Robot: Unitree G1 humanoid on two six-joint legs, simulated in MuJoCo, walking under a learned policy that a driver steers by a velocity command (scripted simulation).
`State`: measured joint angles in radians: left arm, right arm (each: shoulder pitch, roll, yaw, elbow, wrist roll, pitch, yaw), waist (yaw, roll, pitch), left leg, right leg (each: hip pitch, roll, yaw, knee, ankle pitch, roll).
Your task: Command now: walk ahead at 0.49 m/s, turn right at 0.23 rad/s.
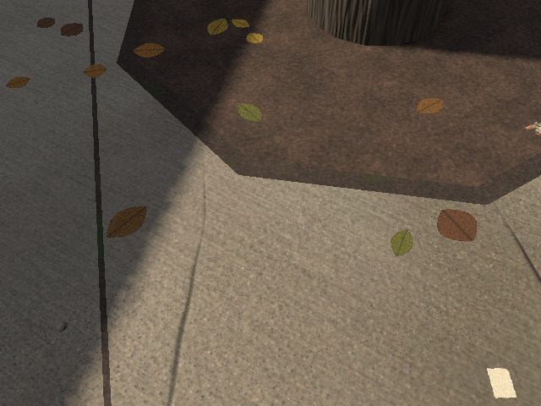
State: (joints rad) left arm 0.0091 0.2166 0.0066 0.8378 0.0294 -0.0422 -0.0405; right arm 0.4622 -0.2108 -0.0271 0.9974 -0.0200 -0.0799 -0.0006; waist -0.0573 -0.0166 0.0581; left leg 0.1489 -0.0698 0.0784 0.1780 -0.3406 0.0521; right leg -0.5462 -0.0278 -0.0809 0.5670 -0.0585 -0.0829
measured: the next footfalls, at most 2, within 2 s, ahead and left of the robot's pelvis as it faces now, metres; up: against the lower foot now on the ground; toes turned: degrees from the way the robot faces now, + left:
right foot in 0.04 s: +0.20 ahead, -0.08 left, +0.00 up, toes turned -4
left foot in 0.58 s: +0.52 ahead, +0.02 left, +0.00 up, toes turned -20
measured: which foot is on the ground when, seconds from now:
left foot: down 0.00-0.04, up 0.06-0.56, down 0.58-1.00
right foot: up 0.00-0.02, down 0.04-0.58, up 0.60-1.00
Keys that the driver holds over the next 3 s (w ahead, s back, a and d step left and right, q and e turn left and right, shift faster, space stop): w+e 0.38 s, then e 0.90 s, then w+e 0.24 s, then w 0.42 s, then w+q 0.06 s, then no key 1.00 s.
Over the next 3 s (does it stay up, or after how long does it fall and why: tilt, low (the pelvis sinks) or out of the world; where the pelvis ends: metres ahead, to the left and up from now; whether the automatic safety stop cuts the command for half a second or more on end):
stays up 0.55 -0.40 0.01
